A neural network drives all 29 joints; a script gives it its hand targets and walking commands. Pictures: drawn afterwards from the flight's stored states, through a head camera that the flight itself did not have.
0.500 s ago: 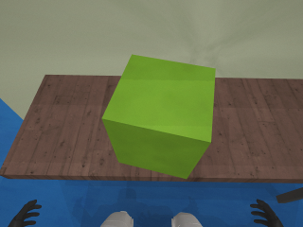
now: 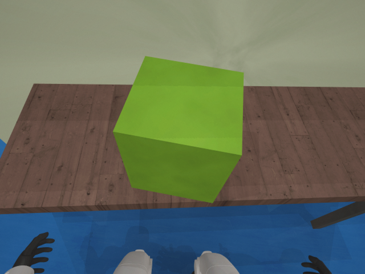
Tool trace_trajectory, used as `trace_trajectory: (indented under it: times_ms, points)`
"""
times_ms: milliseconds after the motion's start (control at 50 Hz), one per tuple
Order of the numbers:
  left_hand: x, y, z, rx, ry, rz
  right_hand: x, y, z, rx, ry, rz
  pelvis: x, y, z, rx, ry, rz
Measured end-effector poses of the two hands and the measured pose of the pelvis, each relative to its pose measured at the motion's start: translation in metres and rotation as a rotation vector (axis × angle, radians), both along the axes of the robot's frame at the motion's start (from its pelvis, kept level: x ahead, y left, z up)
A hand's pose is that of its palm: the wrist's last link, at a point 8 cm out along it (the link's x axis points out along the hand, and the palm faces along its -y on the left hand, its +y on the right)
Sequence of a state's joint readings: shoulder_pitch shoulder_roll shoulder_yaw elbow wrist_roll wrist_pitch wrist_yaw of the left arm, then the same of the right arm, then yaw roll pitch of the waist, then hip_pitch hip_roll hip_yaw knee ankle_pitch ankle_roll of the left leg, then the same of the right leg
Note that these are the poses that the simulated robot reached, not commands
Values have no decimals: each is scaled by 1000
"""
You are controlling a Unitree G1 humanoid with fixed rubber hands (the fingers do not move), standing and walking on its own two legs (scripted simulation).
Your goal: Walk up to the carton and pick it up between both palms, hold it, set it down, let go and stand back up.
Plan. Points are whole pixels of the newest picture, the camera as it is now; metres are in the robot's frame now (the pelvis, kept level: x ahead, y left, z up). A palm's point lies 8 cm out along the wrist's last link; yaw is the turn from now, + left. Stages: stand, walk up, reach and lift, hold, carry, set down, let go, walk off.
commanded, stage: walk up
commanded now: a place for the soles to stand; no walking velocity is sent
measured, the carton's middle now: (181, 136) +0.40 +0.01 +0.04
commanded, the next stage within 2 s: none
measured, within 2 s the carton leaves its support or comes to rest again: neither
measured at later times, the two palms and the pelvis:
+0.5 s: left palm out of the picture +0.03 +0.34 -0.10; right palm out of the picture +0.08 -0.29 -0.07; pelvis -0.05 +0.01 +0.02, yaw +3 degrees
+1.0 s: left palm out of the picture +0.00 +0.32 -0.06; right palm out of the picture +0.03 -0.30 -0.07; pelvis -0.07 +0.01 +0.04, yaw +2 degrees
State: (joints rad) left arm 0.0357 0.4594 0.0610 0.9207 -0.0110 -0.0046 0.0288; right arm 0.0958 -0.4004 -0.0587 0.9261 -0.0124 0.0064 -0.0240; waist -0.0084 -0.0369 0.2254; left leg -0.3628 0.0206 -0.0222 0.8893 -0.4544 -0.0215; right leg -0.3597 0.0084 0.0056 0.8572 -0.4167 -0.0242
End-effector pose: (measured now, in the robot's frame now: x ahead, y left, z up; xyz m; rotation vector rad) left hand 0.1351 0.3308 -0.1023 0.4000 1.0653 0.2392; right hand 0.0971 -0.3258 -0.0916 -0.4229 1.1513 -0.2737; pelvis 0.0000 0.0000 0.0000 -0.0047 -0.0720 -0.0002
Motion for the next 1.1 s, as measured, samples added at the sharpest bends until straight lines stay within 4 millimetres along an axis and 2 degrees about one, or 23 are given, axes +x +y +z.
trace_trajectory:
  times_ms: [100, 220, 280, 380, 520, 700, 800, 880, 1000, 1100]
  points:
    - [-27, -12, 6, -5, 26, -6, 4, -4, -3, 17, -23, -1, -12, -3, 4, -9, -12, 28]
    - [-55, 3, 15, 14, 8, 34, 8, 6, -2, 27, -53, 55, -25, 8, 4, -3, 3, 63]
    - [-68, 14, 12, 13, 11, 52, 0, 20, -2, 31, -53, 80, -35, 14, 4, 28, -12, 54]
    - [-86, 15, 9, -27, 11, 85, -18, 34, 6, 43, -39, 97, -44, 15, 10, -1, -17, 61]
    - [-111, 6, 4, -72, 27, 85, -17, 37, 24, 46, -98, 93, -56, 13, 17, -5, -34, 47]
    - [-136, -15, 11, -114, 55, 90, -17, 32, 38, 70, -127, 86, -62, 5, 30, 0, -31, 35]
    - [-144, -21, 20, -108, 84, 86, -26, 28, 36, 91, -100, 67, -65, 4, 36, 4, -11, 33]
    - [-143, -19, 28, -92, 98, 81, -41, 26, 29, 106, -56, 48, -67, 5, 40, 9, 1, 32]
    - [-135, -14, 37, -66, 105, 70, -68, 28, 17, 129, 21, 16, -68, 7, 43, 14, 16, 28]
    - [-122, -12, 42, -57, 98, 56, -82, 31, 12, 141, 63, -4, -66, 8, 44, 19, 22, 25]
